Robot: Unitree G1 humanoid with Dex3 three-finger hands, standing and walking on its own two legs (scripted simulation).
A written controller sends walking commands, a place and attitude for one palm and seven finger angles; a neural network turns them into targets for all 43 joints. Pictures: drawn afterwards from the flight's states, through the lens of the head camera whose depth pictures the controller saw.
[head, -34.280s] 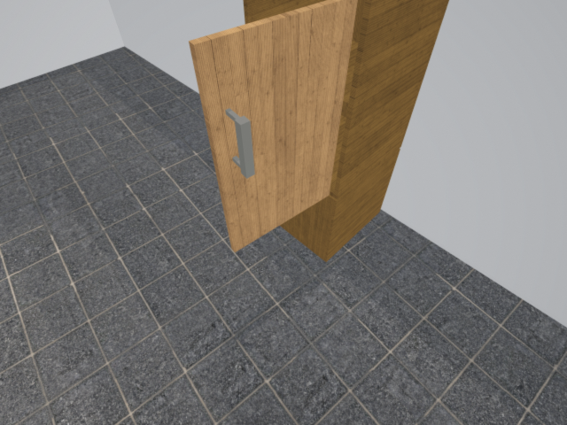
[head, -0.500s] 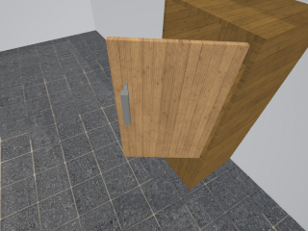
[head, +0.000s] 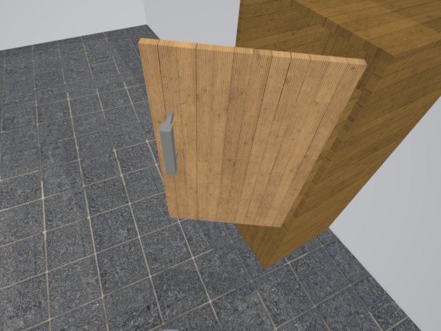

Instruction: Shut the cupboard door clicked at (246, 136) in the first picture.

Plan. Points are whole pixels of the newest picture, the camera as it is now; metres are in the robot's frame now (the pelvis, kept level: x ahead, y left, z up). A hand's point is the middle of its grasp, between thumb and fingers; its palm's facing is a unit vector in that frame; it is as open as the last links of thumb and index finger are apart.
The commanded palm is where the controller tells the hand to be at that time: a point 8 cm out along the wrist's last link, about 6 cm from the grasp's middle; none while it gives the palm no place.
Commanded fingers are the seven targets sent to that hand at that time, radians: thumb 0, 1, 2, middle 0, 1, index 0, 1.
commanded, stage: shuffle to correct the standing spot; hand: left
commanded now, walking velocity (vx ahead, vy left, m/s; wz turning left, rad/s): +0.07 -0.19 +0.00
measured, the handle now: (171, 144) +0.46 +0.15 +0.05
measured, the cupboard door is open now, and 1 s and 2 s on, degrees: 55 55 55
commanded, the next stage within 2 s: come to a stop and stand still in 0.18 s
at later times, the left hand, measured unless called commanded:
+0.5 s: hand out of the picture +0.11 +0.10 -0.17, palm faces +0.01 -0.97 -0.25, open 7.3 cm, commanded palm none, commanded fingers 0.00 0.90 0.90 -0.20 -0.30 -0.20 -0.30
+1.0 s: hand out of the picture +0.04 +0.14 -0.17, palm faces +0.09 -0.98 -0.20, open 7.4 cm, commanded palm none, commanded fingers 0.00 0.90 0.90 -0.20 -0.30 -0.20 -0.30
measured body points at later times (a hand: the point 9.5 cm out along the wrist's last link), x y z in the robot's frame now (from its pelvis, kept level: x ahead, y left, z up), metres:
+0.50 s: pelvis +0.04 -0.09 -0.01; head +0.07 -0.11 +0.44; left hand +0.11 +0.15 -0.15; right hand +0.04 -0.33 -0.17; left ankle +0.01 +0.06 -0.71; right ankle +0.07 -0.24 -0.73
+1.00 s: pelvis +0.02 -0.05 +0.01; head +0.04 -0.03 +0.46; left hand +0.03 +0.19 -0.16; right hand +0.09 -0.28 -0.13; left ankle +0.03 +0.01 -0.73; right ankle -0.03 -0.19 -0.67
